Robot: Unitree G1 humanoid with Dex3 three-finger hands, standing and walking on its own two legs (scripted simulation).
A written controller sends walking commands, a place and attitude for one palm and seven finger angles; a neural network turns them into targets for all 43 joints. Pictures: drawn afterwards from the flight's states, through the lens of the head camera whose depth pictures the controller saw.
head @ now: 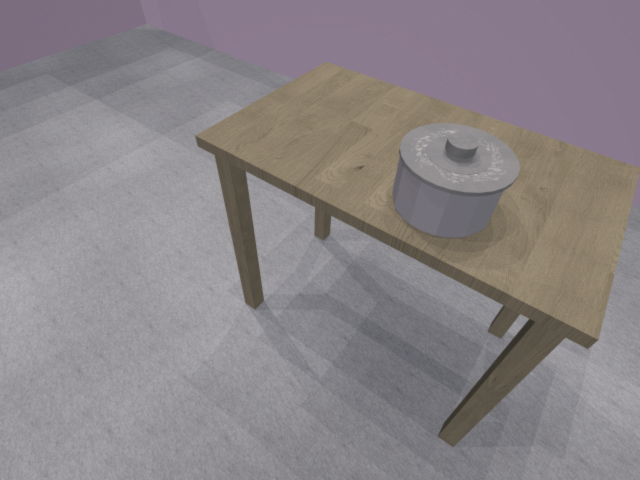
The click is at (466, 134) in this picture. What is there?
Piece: lid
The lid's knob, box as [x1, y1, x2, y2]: [445, 132, 478, 158]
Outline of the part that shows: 448,136 445,148 450,154 461,158 470,157 474,154 478,144 476,138 462,132 455,132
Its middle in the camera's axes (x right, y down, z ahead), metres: +0.25 -0.16 +0.68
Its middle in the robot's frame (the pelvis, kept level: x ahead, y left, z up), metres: +0.64 -0.21 +0.09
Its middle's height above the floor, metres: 0.87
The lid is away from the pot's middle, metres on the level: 0.00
